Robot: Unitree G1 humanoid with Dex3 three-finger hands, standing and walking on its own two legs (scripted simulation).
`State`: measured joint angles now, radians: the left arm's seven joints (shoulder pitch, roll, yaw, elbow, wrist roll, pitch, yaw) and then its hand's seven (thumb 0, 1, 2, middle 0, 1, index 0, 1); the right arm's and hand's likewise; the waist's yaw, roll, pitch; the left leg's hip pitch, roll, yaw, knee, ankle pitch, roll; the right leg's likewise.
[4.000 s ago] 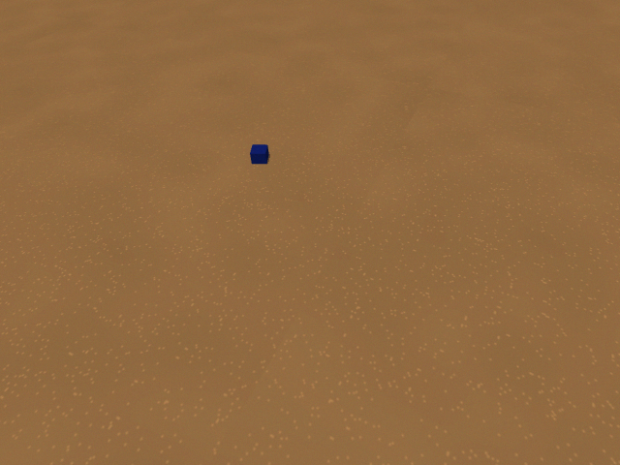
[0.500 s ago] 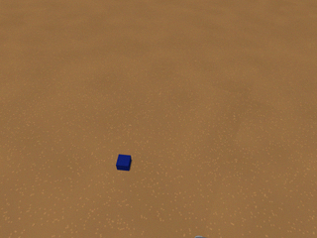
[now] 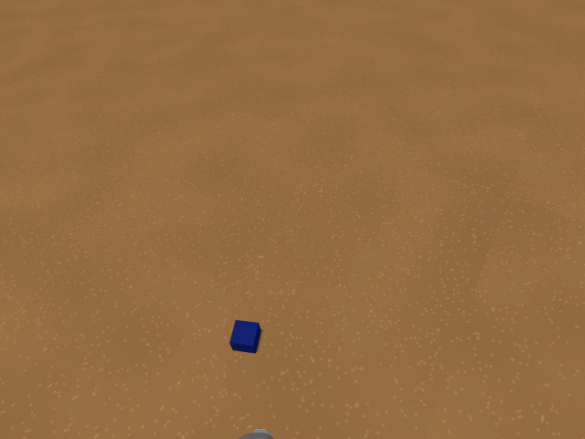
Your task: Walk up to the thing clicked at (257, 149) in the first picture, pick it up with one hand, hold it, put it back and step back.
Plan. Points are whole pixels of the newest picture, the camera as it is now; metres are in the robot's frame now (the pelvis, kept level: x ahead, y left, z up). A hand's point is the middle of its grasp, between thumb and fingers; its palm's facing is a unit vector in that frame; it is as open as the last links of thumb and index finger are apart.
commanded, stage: walk up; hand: left
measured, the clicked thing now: (245, 336) +0.58 +0.27 -0.74
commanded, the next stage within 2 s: stand in 1.54 s
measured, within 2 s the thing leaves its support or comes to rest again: neither
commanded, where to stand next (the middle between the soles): +0.20 +0.01 m, yaw -1 degrees
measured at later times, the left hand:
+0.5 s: hand out of the picture +0.16 +0.29 -0.16, palm faces -0.06 -0.92 -0.39, open 7.4 cm
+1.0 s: hand (156, 405) +0.21 +0.27 -0.14, palm faces -0.04 -0.95 -0.32, open 7.4 cm
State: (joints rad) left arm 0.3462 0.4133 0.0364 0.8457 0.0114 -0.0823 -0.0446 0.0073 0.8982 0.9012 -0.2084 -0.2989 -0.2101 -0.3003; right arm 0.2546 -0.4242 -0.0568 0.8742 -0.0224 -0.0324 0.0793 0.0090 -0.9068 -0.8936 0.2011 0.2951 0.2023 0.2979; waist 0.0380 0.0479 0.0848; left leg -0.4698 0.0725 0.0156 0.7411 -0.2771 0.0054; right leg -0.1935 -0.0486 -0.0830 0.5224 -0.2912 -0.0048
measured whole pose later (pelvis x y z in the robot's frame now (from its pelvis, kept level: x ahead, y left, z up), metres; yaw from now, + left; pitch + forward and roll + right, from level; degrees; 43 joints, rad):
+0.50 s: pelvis +0.09 +0.02 -0.02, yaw -1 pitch -3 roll +0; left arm 0.20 0.39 0.02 0.96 0.01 -0.02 0.00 0.01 0.90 0.90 -0.20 -0.30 -0.21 -0.30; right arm 0.17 -0.38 -0.01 0.92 0.01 0.00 0.01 0.01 -0.90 -0.89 0.20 0.30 0.20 0.30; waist 0.00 0.01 0.12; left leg -0.33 0.04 0.07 0.73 -0.39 0.01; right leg -0.37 -0.04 -0.03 0.69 -0.27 0.00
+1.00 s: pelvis +0.10 +0.02 +0.01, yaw -1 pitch -3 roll +0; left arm 0.05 0.35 0.00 1.14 0.00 -0.01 -0.02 0.01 0.90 0.90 -0.21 -0.30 -0.21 -0.30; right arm 0.09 -0.37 0.01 1.17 -0.01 -0.02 0.02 0.01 -0.91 -0.89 0.20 0.30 0.20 0.30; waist 0.00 -0.01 0.05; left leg -0.14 0.02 0.08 0.36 -0.17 0.01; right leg -0.19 -0.04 -0.03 0.36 -0.12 0.02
